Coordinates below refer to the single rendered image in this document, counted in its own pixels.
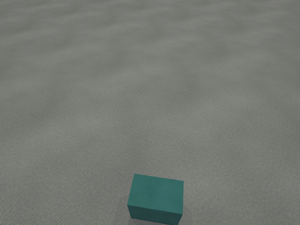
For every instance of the carton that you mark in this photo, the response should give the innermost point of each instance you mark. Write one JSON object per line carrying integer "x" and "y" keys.
{"x": 156, "y": 199}

